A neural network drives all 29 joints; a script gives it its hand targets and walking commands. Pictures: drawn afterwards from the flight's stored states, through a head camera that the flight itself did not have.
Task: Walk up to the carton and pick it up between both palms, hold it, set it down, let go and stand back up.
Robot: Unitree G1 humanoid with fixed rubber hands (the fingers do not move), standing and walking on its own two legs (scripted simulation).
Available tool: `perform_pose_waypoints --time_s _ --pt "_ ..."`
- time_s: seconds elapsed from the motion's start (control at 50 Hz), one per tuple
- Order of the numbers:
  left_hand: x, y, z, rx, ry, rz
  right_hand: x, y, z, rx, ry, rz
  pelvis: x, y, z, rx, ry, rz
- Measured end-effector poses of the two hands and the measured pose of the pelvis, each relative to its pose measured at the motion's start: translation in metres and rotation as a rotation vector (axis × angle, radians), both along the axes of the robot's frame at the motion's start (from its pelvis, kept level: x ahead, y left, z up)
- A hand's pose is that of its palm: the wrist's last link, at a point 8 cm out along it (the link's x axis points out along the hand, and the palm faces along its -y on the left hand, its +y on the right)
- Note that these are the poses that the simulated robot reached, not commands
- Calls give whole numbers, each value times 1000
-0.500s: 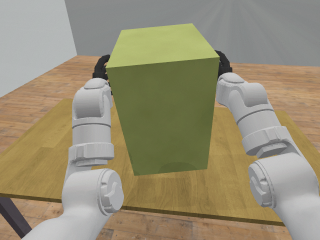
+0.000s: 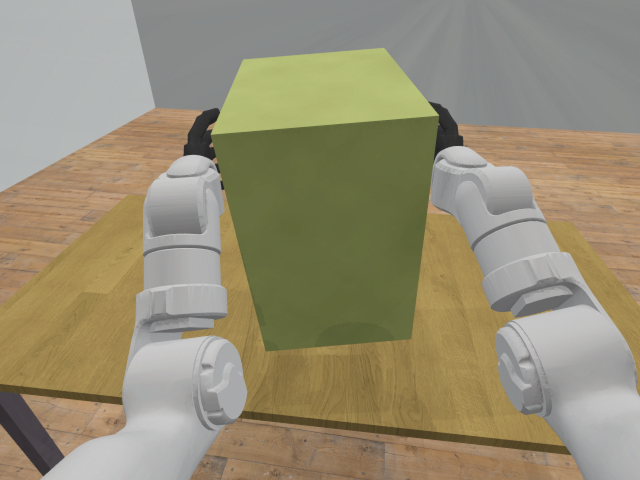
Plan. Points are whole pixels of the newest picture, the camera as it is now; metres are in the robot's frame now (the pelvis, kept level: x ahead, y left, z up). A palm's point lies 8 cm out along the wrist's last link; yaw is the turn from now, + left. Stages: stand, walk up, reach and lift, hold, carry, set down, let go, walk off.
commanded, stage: set down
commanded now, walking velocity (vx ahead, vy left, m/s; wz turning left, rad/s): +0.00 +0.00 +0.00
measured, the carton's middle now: (325, 197) +0.41 -0.01 +0.24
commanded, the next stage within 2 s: none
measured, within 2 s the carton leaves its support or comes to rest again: neither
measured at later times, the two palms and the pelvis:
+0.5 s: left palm (210, 188) +0.39 +0.13 +0.26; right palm (429, 210) +0.39 -0.15 +0.23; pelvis +0.00 -0.01 +0.00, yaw +3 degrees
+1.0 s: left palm (217, 216) +0.40 +0.13 +0.22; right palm (425, 220) +0.40 -0.15 +0.20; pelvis +0.01 -0.01 +0.00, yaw +1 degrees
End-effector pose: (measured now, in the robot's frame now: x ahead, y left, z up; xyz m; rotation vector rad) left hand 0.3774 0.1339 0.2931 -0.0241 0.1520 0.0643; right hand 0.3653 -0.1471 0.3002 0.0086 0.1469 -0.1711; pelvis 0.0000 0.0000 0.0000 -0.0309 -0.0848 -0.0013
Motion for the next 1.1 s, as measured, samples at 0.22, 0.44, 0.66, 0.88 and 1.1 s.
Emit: perform_pose_waypoints --time_s 0.22,0.44,0.66,0.88,1.1 --pt "4 -3 19 -14 -112 12 4 -2 12 27 -111 4 -1 -4 0 5 -31 5" --pt "16 -1 -10 48 -120 21 19 1 -48 25 -127 14 1 -10 1 14 -85 44" --pt "13 -12 -52 44 -107 45 21 -8 -96 0 -122 28 1 -11 0 10 -76 44" --pt "19 -11 -50 61 -78 63 31 -8 -86 -8 -104 45 3 -13 1 16 -57 18" --pt "15 -6 -80 49 -42 91 34 -4 -107 -14 -76 70 6 -15 0 14 -52 31"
